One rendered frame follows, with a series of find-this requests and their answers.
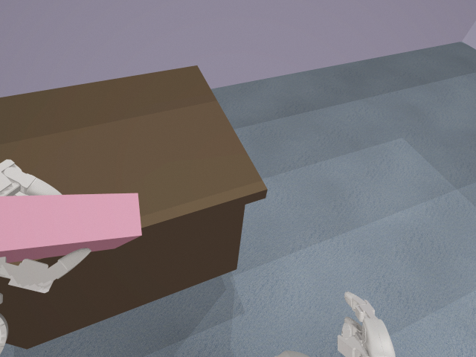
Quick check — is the robot left hand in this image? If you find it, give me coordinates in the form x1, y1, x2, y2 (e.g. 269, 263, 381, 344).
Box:
0, 159, 91, 293

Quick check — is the robot right hand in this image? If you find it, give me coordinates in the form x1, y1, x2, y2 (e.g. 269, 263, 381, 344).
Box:
338, 292, 396, 357

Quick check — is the sponge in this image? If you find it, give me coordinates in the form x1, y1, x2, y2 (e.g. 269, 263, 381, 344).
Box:
0, 193, 142, 263

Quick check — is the table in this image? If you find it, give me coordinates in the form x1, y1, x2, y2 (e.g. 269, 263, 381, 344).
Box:
0, 65, 268, 349

